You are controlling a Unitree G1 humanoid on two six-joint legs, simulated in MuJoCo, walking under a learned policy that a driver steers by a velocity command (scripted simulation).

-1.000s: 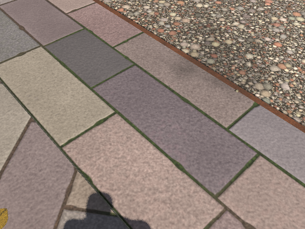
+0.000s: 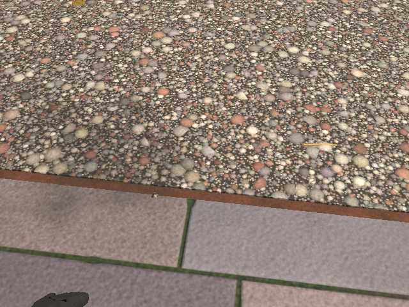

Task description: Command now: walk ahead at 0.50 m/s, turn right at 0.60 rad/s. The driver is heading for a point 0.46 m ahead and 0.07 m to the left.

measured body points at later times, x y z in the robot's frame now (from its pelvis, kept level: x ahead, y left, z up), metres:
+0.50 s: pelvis +0.27 -0.09 +0.00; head +0.28 -0.10 +0.45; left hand +0.32 +0.17 -0.12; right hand +0.43 -0.36 -0.11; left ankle +0.44 +0.08 -0.66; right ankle +0.21 -0.16 -0.74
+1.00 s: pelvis +0.47 -0.07 -0.01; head +0.50 -0.07 +0.44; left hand +0.56 +0.20 -0.13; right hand +0.64 -0.31 -0.13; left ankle +0.53 +0.02 -0.74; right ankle +0.53 -0.23 -0.73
